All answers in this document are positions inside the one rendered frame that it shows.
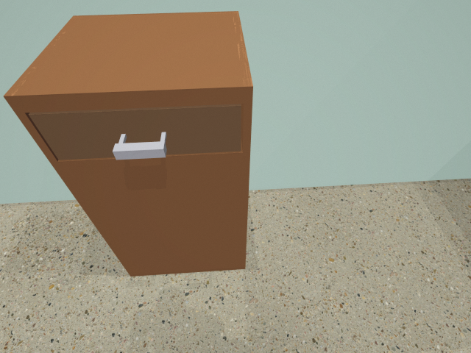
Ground handle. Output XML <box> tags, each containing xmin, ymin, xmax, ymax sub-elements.
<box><xmin>113</xmin><ymin>132</ymin><xmax>167</xmax><ymax>160</ymax></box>

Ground drawer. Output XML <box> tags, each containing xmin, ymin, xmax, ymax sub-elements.
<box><xmin>29</xmin><ymin>104</ymin><xmax>241</xmax><ymax>160</ymax></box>

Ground cabinet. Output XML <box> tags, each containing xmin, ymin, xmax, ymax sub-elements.
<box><xmin>4</xmin><ymin>11</ymin><xmax>253</xmax><ymax>277</ymax></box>

